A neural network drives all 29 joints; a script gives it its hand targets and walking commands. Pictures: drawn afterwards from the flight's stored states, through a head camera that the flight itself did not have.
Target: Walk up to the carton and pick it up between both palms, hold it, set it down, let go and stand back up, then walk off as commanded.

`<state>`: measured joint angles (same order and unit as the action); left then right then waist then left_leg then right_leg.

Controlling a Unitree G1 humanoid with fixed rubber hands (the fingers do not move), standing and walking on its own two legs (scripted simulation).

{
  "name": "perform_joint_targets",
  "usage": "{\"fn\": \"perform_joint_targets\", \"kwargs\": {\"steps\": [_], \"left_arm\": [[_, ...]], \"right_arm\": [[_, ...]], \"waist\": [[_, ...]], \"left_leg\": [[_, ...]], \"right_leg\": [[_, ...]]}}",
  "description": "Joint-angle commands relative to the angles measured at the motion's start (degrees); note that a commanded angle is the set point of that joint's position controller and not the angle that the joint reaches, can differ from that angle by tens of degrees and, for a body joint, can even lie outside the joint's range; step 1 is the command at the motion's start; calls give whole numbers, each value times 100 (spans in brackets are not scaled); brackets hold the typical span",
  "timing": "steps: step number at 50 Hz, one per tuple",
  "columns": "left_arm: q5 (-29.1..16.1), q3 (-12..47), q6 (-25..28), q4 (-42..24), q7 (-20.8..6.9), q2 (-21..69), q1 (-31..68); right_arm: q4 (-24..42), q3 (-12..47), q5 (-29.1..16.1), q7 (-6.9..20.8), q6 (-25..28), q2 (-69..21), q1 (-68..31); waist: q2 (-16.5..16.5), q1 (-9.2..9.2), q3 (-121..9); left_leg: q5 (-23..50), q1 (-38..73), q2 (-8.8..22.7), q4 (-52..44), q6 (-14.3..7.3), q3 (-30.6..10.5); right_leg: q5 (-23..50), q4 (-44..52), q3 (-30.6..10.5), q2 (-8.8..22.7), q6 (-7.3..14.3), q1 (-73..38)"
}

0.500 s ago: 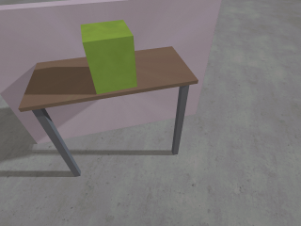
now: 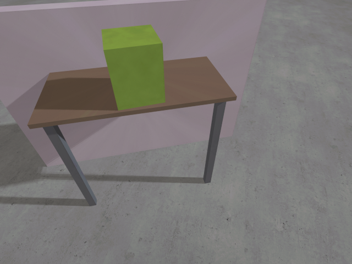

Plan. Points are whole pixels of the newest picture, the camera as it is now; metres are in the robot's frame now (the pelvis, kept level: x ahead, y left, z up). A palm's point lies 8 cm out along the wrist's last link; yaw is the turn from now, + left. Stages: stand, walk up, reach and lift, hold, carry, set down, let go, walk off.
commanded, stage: walk up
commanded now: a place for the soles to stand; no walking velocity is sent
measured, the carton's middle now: (134, 67) +0.86 +0.19 +0.07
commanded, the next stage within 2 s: none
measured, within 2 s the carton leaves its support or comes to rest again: neither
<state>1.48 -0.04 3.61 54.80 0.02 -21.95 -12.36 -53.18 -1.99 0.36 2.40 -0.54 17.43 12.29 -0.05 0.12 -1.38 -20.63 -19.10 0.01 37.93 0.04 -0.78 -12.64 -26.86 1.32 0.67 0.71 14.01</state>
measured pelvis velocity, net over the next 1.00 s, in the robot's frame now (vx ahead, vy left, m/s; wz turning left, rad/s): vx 0.14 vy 0.06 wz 0.19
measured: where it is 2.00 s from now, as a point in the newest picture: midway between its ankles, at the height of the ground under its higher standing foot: outside the picture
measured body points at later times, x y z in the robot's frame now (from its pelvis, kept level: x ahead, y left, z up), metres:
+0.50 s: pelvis +0.08 +0.11 +0.01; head +0.09 +0.14 +0.45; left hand +0.10 +0.45 -0.12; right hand +0.14 -0.21 -0.09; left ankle +0.08 +0.19 -0.74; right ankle +0.11 -0.06 -0.67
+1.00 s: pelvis +0.14 +0.06 -0.01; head +0.17 +0.05 +0.44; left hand +0.18 +0.38 -0.12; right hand +0.25 -0.23 -0.14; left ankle +0.09 +0.19 -0.71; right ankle +0.21 -0.03 -0.74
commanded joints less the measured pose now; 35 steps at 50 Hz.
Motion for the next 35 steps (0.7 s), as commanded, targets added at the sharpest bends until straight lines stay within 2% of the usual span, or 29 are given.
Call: {"fn": "perform_joint_targets", "kwargs": {"steps": [1,3,4,5,6,7,8,9,10,11,12,13,14,15,16,17,18,20,24,25,26,27,28,30,31,32,33,34,35], "left_arm": [[40,-773,190,-485,269,-1906,-284],[88,-785,214,-491,219,-1929,-230],[95,-778,217,-495,194,-1957,-243],[87,-750,218,-519,153,-1890,-136],[140,-766,191,-555,124,-1987,-69],[139,-738,169,-624,98,-1972,32],[151,-726,142,-618,59,-1985,158],[151,-706,93,-672,21,-1912,372],[153,-611,40,-690,-7,-1641,326],[147,-461,11,-632,-8,-1309,152],[76,-311,-4,-674,-50,-946,-81],[19,-261,-63,-684,-57,-1016,-137],[12,-352,-129,-693,-39,-1489,71],[-23,-421,-149,-619,-50,-1708,259],[-42,-428,-150,-605,-74,-1748,319],[-30,-435,-143,-560,-110,-1647,231],[-43,-472,-124,-478,-131,-1638,-51],[-27,-476,-137,-406,-159,-1538,-263],[-8,-390,-260,-472,-120,-1331,18],[-57,-351,-260,-500,-108,-1266,35],[-53,-326,-280,-545,-85,-1198,137],[-77,-327,-276,-582,-71,-1164,167],[-66,-295,-294,-636,-63,-1122,250],[-87,-277,-275,-700,-27,-1090,355],[-78,-271,-256,-681,-9,-1050,394],[-90,-267,-234,-717,6,-1032,407],[-95,-281,-196,-660,17,-1033,437],[-119,-314,-166,-607,39,-1042,382],[-87,-311,-120,-512,61,-1021,246]], "right_arm": [[611,-542,403,172,-25,1692,-6],[620,-573,343,248,12,1708,64],[610,-555,328,279,20,1628,60],[583,-560,279,305,26,1580,165],[596,-560,259,319,21,1541,200],[587,-575,242,308,45,1538,175],[545,-592,224,291,73,1526,351],[400,-627,195,251,124,1526,705],[186,-671,190,167,187,1575,1147],[-45,-772,236,60,232,1707,1708],[35,-835,293,-42,260,2044,1798],[245,-802,276,-69,272,2206,1341],[472,-801,203,-71,265,2440,963],[490,-808,153,-65,240,2606,811],[474,-759,127,-74,261,2511,651],[469,-690,143,-103,288,2306,639],[475,-613,114,-130,314,2174,704],[484,-567,53,-178,385,2080,1009],[480,-522,-32,-264,417,1903,1150],[427,-495,-19,-282,411,1824,1257],[409,-487,-24,-310,398,1845,1289],[398,-449,-30,-331,381,1720,1344],[400,-458,-12,-346,362,1795,1368],[421,-474,-4,-375,292,1778,1400],[412,-456,-1,-380,274,1785,1366],[483,-455,-23,-394,248,1827,1303],[482,-428,-36,-398,223,1709,1196],[544,-439,-47,-391,186,1869,977],[561,-456,-73,-388,158,1867,808]], "waist": [[160,193,624],[-341,123,475],[-403,159,432],[-632,90,333],[-938,65,269],[-1053,30,327],[-1105,-86,311],[-846,-325,233],[-330,-435,-90],[486,-646,-337],[1585,-603,-179],[1204,-283,174],[724,-308,448],[619,-285,987],[495,-193,1348],[397,-150,1384],[557,-94,1211],[690,-182,836],[497,-178,432],[708,-164,456],[638,-208,496],[753,-195,451],[736,-257,312],[878,-287,157],[786,-301,191],[853,-310,137],[690,-285,84],[718,-215,112],[663,-132,69]], "left_leg": [[-431,-1938,519,1756,31,-474],[-429,-1698,646,1330,-24,-524],[-393,-1499,588,1093,-12,-328],[-243,-1259,524,902,13,-221],[-245,-940,490,704,-4,-49],[-134,-576,454,360,-6,47],[8,-117,390,3,-66,187],[580,461,258,-697,-83,450],[829,1128,-15,-1178,-66,592],[807,1975,-48,-1396,-121,270],[-550,2231,832,-2113,-461,-1683],[-1818,1803,1547,-2644,-892,-3331],[-3080,1130,1840,-3053,-1149,-3782],[-3304,389,1824,-3311,-1210,-3734],[-2855,132,1625,-3225,-992,-3487],[-2239,40,1448,-3134,-849,-3014],[-1576,324,1183,-2958,-698,-2482],[-79,1055,1084,-2655,-630,-2186],[1930,1689,980,-2350,-415,-1683],[2620,1676,898,-2181,-346,-1428],[3322,1790,874,-2038,-349,-1354],[3932,1897,871,-1856,-425,-1162],[4305,2155,836,-1735,-424,-1213],[4667,2412,879,-1433,-639,-1103],[4965,2337,912,-1316,-739,-1163],[5033,2225,892,-1177,-708,-1193],[4911,2035,861,-1061,-793,-1102],[4939,1840,759,-864,-866,-1014],[4646,1521,682,-681,-846,-873]], "right_leg": [[-2546,1670,-2398,2504,1396,-689],[-2114,1385,-1736,2198,1239,-783],[-1937,1288,-1384,2057,1218,-781],[-1597,1185,-1062,1874,1100,-701],[-1639,1105,-906,1830,1076,-583],[-1654,987,-701,1685,959,-251],[-1671,840,-556,1636,868,20],[-1677,356,-219,1433,717,212],[-1707,-553,119,1182,507,348],[-1574,-1751,319,930,333,738],[-1748,-3035,515,382,49,1748],[-1849,-3490,297,179,-49,2586],[-1655,-3565,-92,344,84,2538],[-1426,-3634,-252,499,119,2349],[-1097,-3592,-367,571,93,2240],[-866,-3303,-393,617,79,2034],[-653,-2980,-390,579,69,1902],[-394,-2741,-295,501,-28,1919],[-190,-2342,-322,401,-95,1762],[-176,-2213,-282,384,-78,1718],[-187,-2124,-155,290,-71,1764],[-269,-2036,-112,277,-49,1673],[-376,-1915,-48,166,-70,1701],[-615,-1617,42,143,-65,1687],[-627,-1466,95,104,-53,1582],[-623,-1290,109,77,-32,1354],[-547,-1004,153,43,6,1063],[-521,-704,243,-75,8,783],[-136,-322,227,-78,39,390]]}}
